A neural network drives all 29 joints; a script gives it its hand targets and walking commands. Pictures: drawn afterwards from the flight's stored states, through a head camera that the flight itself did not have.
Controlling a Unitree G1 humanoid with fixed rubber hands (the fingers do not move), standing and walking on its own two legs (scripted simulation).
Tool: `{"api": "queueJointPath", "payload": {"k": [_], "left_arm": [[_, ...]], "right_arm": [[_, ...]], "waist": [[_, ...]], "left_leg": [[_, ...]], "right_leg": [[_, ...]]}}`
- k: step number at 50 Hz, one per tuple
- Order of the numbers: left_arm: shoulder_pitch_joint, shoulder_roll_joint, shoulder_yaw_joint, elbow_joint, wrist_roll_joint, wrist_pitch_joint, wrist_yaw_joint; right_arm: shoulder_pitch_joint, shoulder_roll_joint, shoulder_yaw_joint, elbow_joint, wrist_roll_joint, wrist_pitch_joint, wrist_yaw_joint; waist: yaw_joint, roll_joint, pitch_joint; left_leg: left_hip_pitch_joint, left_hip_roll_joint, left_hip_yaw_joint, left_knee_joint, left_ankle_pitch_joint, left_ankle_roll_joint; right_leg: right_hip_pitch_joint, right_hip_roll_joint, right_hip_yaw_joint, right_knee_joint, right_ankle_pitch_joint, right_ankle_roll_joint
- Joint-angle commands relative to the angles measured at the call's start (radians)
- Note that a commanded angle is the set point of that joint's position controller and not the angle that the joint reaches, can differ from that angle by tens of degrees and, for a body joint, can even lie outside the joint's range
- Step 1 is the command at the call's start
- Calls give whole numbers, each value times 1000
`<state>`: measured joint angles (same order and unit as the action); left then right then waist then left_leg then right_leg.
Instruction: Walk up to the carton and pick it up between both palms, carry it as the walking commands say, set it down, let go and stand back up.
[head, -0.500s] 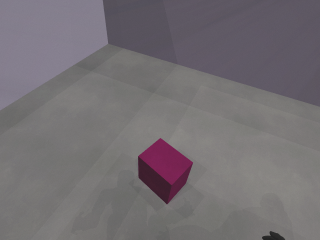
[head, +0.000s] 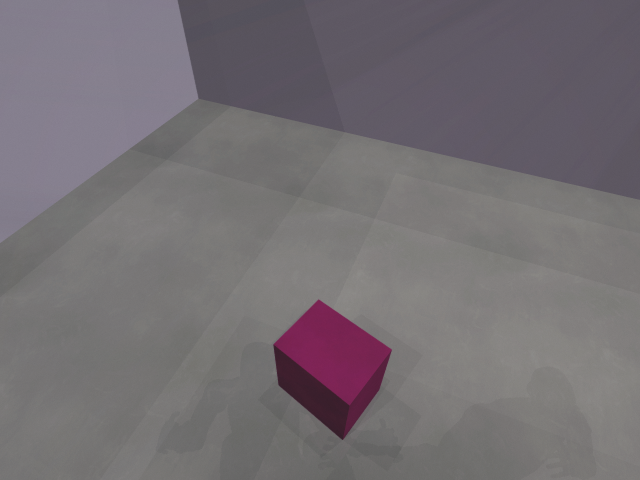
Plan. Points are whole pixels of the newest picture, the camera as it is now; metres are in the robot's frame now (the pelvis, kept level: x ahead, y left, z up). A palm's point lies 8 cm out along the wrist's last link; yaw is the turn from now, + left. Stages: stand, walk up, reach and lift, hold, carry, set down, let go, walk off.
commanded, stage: walk up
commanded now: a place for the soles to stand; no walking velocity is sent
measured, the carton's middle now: (330, 368) +0.58 -0.05 -0.61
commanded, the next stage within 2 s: none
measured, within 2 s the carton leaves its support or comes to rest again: neither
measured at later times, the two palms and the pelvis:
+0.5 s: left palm out of the picture +0.10 +0.31 -0.08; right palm out of the picture +0.13 -0.31 -0.08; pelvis +0.02 +0.00 +0.02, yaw +1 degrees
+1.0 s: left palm out of the picture +0.10 +0.46 -0.06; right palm out of the picture +0.14 -0.28 -0.07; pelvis +0.04 +0.09 +0.00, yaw -8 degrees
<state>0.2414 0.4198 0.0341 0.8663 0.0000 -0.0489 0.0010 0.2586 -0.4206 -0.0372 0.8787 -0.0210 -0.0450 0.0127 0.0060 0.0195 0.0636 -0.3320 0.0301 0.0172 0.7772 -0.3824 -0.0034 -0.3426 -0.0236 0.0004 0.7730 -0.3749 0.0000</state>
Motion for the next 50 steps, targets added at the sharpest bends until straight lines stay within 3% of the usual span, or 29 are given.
{"api": "queueJointPath", "payload": {"k": [1, 3, 4, 7, 8, 14, 16, 22, 32, 34, 35, 36, 37, 38, 40, 42, 46, 47, 48, 49, 50], "left_arm": [[18, 195, 48, -17, -1, -23, 11], [-33, 228, 54, -3, 2, -28, 6], [-45, 223, 49, 8, -6, -25, 6], [-52, 201, 35, 38, -10, -20, 10], [-60, 199, 32, 48, -8, -19, 10], [-109, 186, 20, 106, -7, -14, 9], [-143, 189, 19, 115, -4, -15, 9], [-194, 181, 13, 155, 0, -14, 7], [-229, 157, 9, 206, -3, -1, 2], [-235, 152, 11, 203, -2, -1, 2], [50, 306, 73, 182, -18, -15, 28], [124, 342, 92, 184, 3, -23, 46], [113, 371, 117, 150, 5, -29, 65], [80, 368, 128, 115, 2, -39, 79], [22, 330, 129, 73, 8, -54, 88], [19, 312, 128, 41, 26, -62, 85], [33, 335, 141, -8, 43, -64, 86], [6, 335, 141, -23, 43, -62, 86], [-12, 329, 136, -39, 42, -54, 86], [-40, 280, 118, -61, 49, -50, 91], [-22, 177, 84, -76, 46, -49, 98]], "right_arm": [[-76, -239, -45, -50, 11, -16, -9], [-59, -209, -34, -27, 16, -11, -19], [-61, -214, -36, -13, 18, -9, -19], [-98, -213, -37, 10, 19, -5, -19], [-101, -208, -35, 15, 22, -3, -19], [-179, -189, -28, 54, 19, 5, -19], [-180, -192, -28, 76, 22, 9, -17], [-206, -178, -22, 125, 20, 13, -12], [-232, -173, -8, 180, 16, 10, -13], [-231, -167, -6, 183, 18, 11, -14], [-293, -279, -103, 14, -44, 42, 28], [-311, -244, -104, -24, -51, 67, 45], [-312, -227, -102, -48, -68, 81, 62], [-277, -218, -103, -58, -62, 90, 78], [-250, -195, -113, -87, -46, 96, 94], [-241, -188, -129, -118, -46, 103, 105], [-217, -201, -155, -181, -52, 105, 120], [-175, -207, -164, -177, -57, 104, 120], [-103, -214, -170, -168, -59, 101, 116], [3, -240, -184, -137, -66, 97, 107], [95, -327, -201, -129, -86, 92, 89]], "waist": [[38, 26, -62], [5, 17, -77], [-1, 34, -81], [8, 51, -113], [5, 23, -102], [2, 50, -99], [-6, 5, -93], [-19, -46, -85], [-6, -11, -98], [-9, -30, -95], [33, 16, -77], [64, -55, 4], [54, -50, 10], [30, -56, 1], [-13, -100, 16], [-23, -126, 13], [-31, -182, -30], [-58, -167, -57], [-88, -132, -76], [-159, -19, -99], [-209, 314, -111]], "left_leg": [[-28, 192, -249, -242, 330, 158], [-28, 96, -137, -208, 275, 85], [11, 84, -118, -208, 286, 76], [80, 112, -138, -217, 354, 100], [77, 122, -144, -220, 351, 106], [105, 98, -119, -268, 295, 83], [114, 88, -110, -279, 270, 77], [158, 76, -98, -327, 255, 58], [180, 93, -101, -437, 297, 44], [190, 93, -98, -444, 301, 41], [68, 35, 42, -163, -33, 44], [-221, -20, -21, 24, -173, 31], [-366, 14, -160, 164, -152, 29], [-398, 48, -200, 220, -92, 15], [-354, 84, -208, 212, -23, 2], [-240, 78, -152, 181, -53, -3], [-95, 60, -104, 71, -109, 25], [-20, 43, -75, 31, -75, 33], [94, 11, -24, -54, -5, 35], [308, 1, -29, -143, 4, 61], [361, 208, -323, -426, -262, 136]], "right_leg": [[92, -33, 44, -137, 148, -47], [120, -89, 124, -158, 324, -88], [112, -100, 115, -149, 377, -95], [94, -76, 74, -143, 388, -81], [101, -69, 65, -154, 371, -76], [119, -88, 82, -227, 329, -76], [124, -97, 93, -261, 322, -75], [133, -111, 100, -344, 286, -64], [227, -101, 72, -415, 290, -37], [231, -104, 71, -430, 293, -37], [267, -190, 272, -444, 50, -113], [360, -286, 507, -511, -94, -181], [396, -375, 650, -534, -191, -249], [399, -385, 627, -527, -185, -270], [303, -323, 504, -510, -36, -236], [153, -275, 418, -470, 66, -228], [-9, -221, 379, -370, -20, -217], [-61, -202, 359, -335, 2, -209], [-143, -146, 293, -256, 2, -179], [-338, -75, 196, -86, -73, -137], [-469, 81, 26, 252, -210, -70]]}}
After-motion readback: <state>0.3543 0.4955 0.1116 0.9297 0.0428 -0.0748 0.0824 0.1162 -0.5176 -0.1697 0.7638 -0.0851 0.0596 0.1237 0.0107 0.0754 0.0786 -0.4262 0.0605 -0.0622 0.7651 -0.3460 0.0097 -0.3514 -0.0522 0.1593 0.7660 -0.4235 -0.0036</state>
